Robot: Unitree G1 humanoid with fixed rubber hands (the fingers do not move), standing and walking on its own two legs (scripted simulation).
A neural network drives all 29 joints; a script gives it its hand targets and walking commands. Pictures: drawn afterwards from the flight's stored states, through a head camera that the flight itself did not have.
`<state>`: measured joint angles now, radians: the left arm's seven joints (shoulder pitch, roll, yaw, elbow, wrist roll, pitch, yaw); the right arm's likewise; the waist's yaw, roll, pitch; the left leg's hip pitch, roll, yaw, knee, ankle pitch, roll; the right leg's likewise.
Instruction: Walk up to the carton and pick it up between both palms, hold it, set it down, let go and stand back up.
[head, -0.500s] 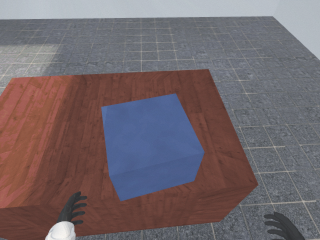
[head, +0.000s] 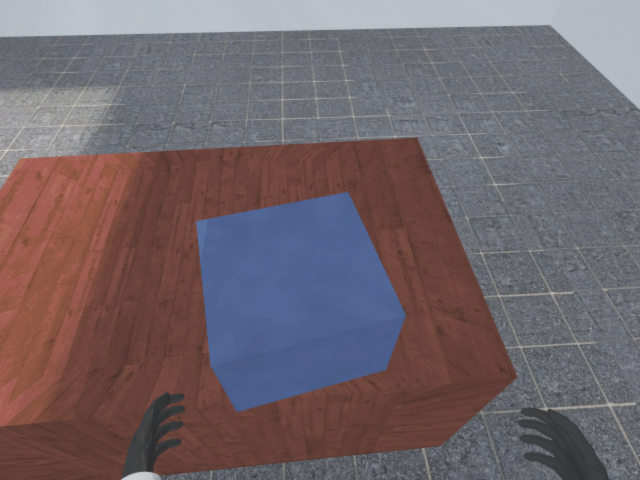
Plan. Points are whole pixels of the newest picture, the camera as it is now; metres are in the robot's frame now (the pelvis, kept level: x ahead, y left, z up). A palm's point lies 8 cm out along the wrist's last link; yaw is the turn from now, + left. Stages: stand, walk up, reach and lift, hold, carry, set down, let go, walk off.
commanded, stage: reach and lift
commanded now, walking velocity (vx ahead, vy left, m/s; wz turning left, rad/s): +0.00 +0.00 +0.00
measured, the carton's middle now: (294, 298) +0.42 +0.08 -0.11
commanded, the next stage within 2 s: none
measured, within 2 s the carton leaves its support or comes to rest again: neither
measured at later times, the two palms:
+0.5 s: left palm (150, 454) +0.17 +0.23 -0.05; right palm (567, 448) +0.19 -0.27 -0.04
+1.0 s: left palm (153, 422) +0.20 +0.23 -0.03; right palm (541, 391) +0.25 -0.25 -0.03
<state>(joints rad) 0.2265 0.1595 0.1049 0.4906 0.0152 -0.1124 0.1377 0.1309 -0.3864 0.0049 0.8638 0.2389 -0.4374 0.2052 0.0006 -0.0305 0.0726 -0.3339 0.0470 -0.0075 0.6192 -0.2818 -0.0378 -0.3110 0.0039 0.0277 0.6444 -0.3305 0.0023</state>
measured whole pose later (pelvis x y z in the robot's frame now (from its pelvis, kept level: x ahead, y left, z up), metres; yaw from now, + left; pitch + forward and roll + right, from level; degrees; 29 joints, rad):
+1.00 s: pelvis +0.01 +0.00 +0.00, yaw +0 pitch +1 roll +0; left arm 0.16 0.13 0.04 0.50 -0.07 -0.37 0.18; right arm -0.04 -0.39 0.11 0.91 0.42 -0.59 0.26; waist 0.06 -0.01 0.05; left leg -0.33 0.05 -0.01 0.61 -0.30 -0.04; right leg -0.31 0.00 0.03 0.64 -0.35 0.00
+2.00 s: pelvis +0.01 +0.00 +0.00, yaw +0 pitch +2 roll +0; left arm -0.31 0.13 0.09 0.66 -0.08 -0.09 0.18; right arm -0.59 -0.39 0.15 1.14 0.43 -0.30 0.19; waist 0.13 -0.01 0.01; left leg -0.35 0.05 -0.01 0.61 -0.29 -0.04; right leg -0.32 0.00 0.03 0.64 -0.34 0.00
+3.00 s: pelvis -0.01 +0.00 -0.03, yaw +0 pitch +29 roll +0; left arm -0.55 0.13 0.10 1.20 -0.22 -0.47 0.14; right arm -0.81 -0.39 0.21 1.38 0.43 -0.44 0.16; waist 0.17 -0.01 -0.25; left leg -1.00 0.05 -0.01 0.78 -0.27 -0.04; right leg -0.98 0.01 0.03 0.80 -0.32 0.00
